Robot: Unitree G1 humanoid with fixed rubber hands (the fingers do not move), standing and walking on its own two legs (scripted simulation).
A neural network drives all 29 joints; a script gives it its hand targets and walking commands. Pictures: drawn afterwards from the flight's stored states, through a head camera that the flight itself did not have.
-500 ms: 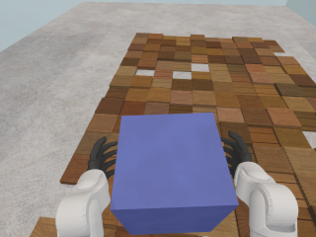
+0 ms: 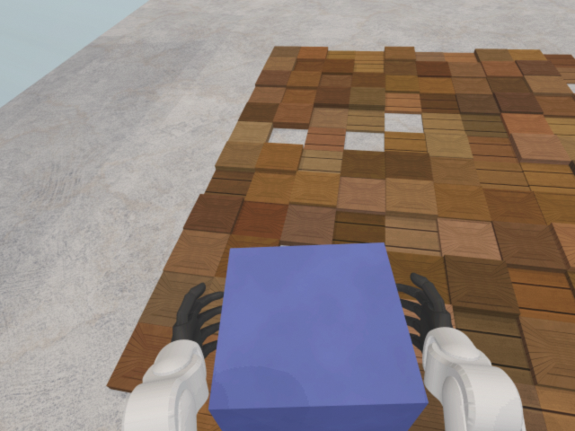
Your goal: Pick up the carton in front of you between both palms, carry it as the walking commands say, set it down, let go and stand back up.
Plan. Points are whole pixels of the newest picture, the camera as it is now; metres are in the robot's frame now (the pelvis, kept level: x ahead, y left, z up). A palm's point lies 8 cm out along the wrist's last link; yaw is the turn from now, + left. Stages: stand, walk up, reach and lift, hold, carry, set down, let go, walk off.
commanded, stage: carry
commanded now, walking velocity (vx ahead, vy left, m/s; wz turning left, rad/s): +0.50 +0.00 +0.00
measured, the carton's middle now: (310, 356) +0.24 +0.00 -0.02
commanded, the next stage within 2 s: none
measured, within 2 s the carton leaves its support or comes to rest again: neither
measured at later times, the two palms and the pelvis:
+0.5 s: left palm (209, 110) +0.66 +0.18 +0.13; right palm (374, 101) +0.64 -0.14 +0.14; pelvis +0.29 +0.03 +0.00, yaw -1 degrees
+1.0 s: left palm (235, 60) +0.97 +0.16 +0.09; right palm (350, 49) +0.99 -0.14 +0.09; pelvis +0.65 +0.00 -0.01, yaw +0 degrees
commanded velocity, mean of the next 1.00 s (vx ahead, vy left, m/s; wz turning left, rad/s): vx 0.50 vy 0.00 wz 0.00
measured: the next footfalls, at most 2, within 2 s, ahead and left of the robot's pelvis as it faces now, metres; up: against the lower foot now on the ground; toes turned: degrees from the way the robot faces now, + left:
left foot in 0.12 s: +0.24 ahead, +0.12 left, +0.00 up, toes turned +12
right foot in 0.60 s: +0.58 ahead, -0.10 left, +0.01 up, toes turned -7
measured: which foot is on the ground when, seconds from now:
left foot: up 0.00-0.10, down 0.12-0.64, up 0.66-1.00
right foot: down 0.00-0.14, up 0.16-0.58, down 0.60-1.00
